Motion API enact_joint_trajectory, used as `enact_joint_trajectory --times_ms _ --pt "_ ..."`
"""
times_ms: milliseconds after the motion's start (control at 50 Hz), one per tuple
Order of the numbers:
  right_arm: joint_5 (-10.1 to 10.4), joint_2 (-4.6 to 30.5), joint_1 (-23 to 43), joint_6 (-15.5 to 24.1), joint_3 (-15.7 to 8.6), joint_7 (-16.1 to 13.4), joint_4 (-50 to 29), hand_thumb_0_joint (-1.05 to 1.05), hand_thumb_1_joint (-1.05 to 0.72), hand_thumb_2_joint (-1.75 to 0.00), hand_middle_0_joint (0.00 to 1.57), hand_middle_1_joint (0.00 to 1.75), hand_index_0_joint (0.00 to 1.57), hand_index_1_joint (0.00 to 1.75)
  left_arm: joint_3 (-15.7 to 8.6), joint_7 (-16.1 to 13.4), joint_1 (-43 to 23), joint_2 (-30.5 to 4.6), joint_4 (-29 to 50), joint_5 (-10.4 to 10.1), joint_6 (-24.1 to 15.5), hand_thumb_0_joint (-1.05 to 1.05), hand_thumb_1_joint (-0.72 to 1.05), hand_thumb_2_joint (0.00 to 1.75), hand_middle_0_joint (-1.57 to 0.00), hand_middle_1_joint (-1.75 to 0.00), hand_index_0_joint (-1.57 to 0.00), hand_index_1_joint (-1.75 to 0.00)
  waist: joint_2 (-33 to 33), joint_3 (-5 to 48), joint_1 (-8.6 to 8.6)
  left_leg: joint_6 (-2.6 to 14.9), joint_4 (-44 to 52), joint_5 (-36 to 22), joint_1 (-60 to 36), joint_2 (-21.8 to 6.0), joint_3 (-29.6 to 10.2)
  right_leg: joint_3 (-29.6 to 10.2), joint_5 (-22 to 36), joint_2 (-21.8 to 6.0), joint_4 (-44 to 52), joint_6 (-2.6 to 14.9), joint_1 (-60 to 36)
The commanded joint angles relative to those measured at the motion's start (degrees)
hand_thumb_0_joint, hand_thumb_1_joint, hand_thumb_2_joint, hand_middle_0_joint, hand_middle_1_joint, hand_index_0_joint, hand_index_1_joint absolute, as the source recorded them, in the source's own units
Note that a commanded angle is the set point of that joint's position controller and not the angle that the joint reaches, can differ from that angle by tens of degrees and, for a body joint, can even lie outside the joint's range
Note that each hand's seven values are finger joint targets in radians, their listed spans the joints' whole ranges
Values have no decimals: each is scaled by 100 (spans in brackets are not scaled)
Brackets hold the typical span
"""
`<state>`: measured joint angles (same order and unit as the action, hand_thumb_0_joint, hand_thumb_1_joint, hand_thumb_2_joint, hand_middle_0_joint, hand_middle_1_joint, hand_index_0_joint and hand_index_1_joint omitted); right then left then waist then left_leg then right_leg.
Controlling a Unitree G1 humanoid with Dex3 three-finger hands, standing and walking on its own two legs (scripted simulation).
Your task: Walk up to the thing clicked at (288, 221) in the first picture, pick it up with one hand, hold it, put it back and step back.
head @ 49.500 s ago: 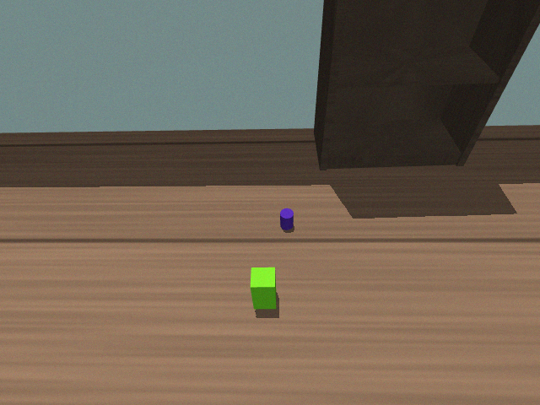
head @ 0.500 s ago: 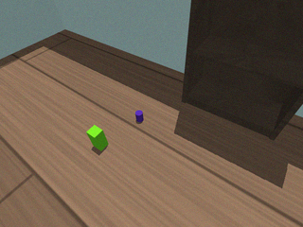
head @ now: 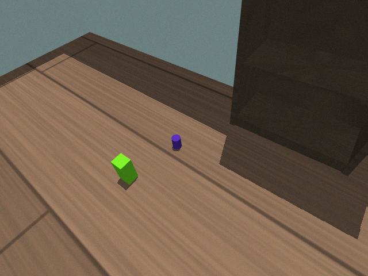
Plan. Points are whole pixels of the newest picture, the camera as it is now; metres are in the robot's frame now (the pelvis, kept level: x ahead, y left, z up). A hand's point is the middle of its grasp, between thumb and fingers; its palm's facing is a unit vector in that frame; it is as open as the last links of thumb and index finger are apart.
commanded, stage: step back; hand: left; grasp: from above
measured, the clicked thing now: (176, 141) +1.05 +0.18 -0.72
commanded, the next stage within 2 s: stand in 0.26 s
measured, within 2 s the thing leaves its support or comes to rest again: neither
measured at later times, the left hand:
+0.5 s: hand out of the picture +0.10 +0.27 -0.14, palm faces +0.00 -0.94 -0.33, open 7.3 cm
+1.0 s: hand out of the picture +0.08 +0.27 -0.14, palm faces -0.03 -0.94 -0.34, open 7.3 cm
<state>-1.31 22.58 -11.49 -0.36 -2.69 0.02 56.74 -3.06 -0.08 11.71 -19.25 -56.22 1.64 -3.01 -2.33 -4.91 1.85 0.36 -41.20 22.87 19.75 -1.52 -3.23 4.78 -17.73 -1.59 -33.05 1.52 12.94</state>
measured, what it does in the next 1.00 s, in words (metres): steps on the spot: left foot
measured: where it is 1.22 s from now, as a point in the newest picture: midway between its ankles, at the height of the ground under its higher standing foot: outside the picture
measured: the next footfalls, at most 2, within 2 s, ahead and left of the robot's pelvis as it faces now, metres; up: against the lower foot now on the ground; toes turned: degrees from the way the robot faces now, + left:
left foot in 0.04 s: +0.09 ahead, +0.15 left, +0.00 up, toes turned +1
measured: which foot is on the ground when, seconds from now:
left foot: up 0.00-0.02, down 0.04-1.00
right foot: down 0.00-1.00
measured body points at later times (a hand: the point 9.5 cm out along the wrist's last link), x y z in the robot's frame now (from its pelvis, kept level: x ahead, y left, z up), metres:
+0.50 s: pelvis +0.02 +0.02 +0.01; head +0.02 +0.02 +0.46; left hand +0.10 +0.32 -0.12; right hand +0.14 -0.27 -0.11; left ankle +0.05 +0.15 -0.73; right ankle +0.00 -0.11 -0.73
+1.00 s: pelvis +0.01 +0.02 +0.02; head +0.01 +0.01 +0.47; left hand +0.08 +0.32 -0.12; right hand +0.07 -0.29 -0.12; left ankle +0.05 +0.15 -0.73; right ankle +0.00 -0.11 -0.73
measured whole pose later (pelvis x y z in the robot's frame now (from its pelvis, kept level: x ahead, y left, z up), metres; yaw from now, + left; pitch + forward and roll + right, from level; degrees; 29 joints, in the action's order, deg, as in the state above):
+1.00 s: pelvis +0.01 +0.02 +0.02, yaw -1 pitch -3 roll +0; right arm -0.7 20.1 -6.6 0.6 0.2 0.6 66.1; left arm -0.3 0.8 6.4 -20.0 -65.8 0.6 -0.9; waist -0.3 -3.2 0.1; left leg -1.7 -18.5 7.1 8.5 -2.4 0.9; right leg 2.3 -11.1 -1.3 -19.4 -0.5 5.4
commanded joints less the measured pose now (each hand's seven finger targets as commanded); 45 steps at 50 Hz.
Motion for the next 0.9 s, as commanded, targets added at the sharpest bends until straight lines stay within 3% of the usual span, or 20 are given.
enact_joint_trajectory --times_ms 0,20,40,60,80,100,120,160,200,220,240,260,360,500,640,880 --pt "-6 724 -131 146 -225 -62 -145 0 -90 -90 20 30 20 30 -325 -136 -436 -1585 445 -113 -11 0 90 90 -20 -30 -20 -30 1061 611 -215 36 1339 -1386 -753 153 551 -751 3307 -1055 68 458 -100" --pt "-18 826 -75 155 -260 -75 -114 0 -90 -90 20 30 20 30 -289 -134 -393 -1503 461 -118 31 0 90 90 -20 -30 -20 -30 813 690 -185 112 1356 -2130 -957 62 340 -678 3087 -865 -171 286 -43" --pt "-50 1020 -14 169 -297 -99 -143 0 -90 -90 20 30 20 30 -244 -133 -329 -1355 524 -139 58 0 90 90 -20 -30 -20 -30 440 901 -154 289 1364 -2925 -1228 -416 -183 -621 2551 -695 -399 147 208" --pt "-59 1243 128 197 -320 -121 -205 0 -90 -90 20 30 20 30 -195 -126 -283 -1210 527 -188 99 0 90 90 -20 -30 -20 -30 -95 1084 -101 593 1599 -3010 -1181 -1072 -975 -526 1466 -319 -686 -18 297" --pt "35 1396 519 192 -294 -107 -241 0 -90 -90 20 30 20 30 -214 -137 -253 -1248 357 -242 167 0 90 90 -20 -30 -20 -30 -320 1074 -10 1062 1556 -2662 -703 -1376 -1249 -328 196 32 -769 -77 -11" --pt "48 1392 748 169 -294 -93 -245 0 -90 -90 20 30 20 30 -186 -152 -246 -1254 246 -194 173 0 90 90 -20 -30 -20 -30 -441 970 18 1117 1564 -2454 -371 -1442 -1215 -391 -320 -17 -449 -25 -315" --pt "35 1281 852 137 -244 -84 -192 0 -90 -90 20 30 20 30 -173 -144 -307 -1263 180 -167 151 0 90 90 -20 -30 -20 -30 -400 864 51 908 1563 -2209 -120 -1242 -909 -456 -207 -56 -83 4 -533" --pt "53 1075 979 121 -147 -83 -174 0 -90 -90 20 30 20 30 -203 -125 -203 -1406 88 -123 90 0 90 90 -20 -30 -20 -30 -342 856 66 453 1332 -2016 -136 -795 -441 -697 838 -368 323 74 -657" --pt "64 970 883 118 -131 -87 -53 0 -90 -90 20 30 20 30 -229 -120 -459 -1589 62 -121 73 0 90 90 -20 -30 -20 -30 -61 853 -109 240 1219 -1885 -344 -532 -234 -1041 1208 -633 503 177 -477" --pt "62 949 881 121 -113 -76 31 0 -90 -90 20 30 20 30 -204 -117 -529 -1559 47 -135 73 0 90 90 -20 -30 -20 -30 -72 881 -123 239 1323 -1983 -676 -572 -240 -1049 1256 -673 518 177 -263" --pt "63 1004 723 196 -55 -42 70 0 -90 -90 20 30 20 30 -39 -65 -531 -1247 -124 -161 97 0 90 90 -20 -30 -20 -30 -175 861 -162 268 1689 -2180 -894 -658 -439 -818 1162 -458 545 69 -316" --pt "40 1065 826 249 -66 -31 100 0 -90 -90 20 30 20 30 -6 -49 -537 -1168 -146 -172 97 0 90 90 -20 -30 -20 -30 -243 900 -114 291 1764 -2460 -989 -764 -508 -726 1232 -389 612 -4 -431" --pt "83 922 1022 268 -10 -15 199 0 -90 -90 20 30 20 30 40 -17 -749 -1320 -340 -153 68 0 90 90 -20 -30 -20 -30 103 755 -160 150 1899 -2630 -1233 -662 -294 -796 1587 -536 1133 -36 -598" --pt "87 926 1136 271 11 4 315 0 -90 -90 20 30 20 30 65 -5 -909 -1323 -492 -134 53 0 90 90 -20 -30 -20 -30 157 637 -159 79 2250 -2318 -1416 -633 -214 -815 1352 -589 1543 -90 -618" --pt "81 936 1157 245 8 24 416 0 -90 -90 20 30 20 30 74 9 -904 -1304 -620 -116 58 0 90 90 -20 -30 -20 -30 147 454 -160 7 2527 -1449 -1205 -585 -212 -831 693 -588 1814 -105 -581" --pt "69 929 945 255 50 11 542 0 -90 -90 20 30 20 30 64 12 -834 -1364 -623 -126 76 0 90 90 -20 -30 -20 -30 145 590 -157 -15 2559 -1769 -1282 -609 -177 -862 921 -611 1825 -73 -637"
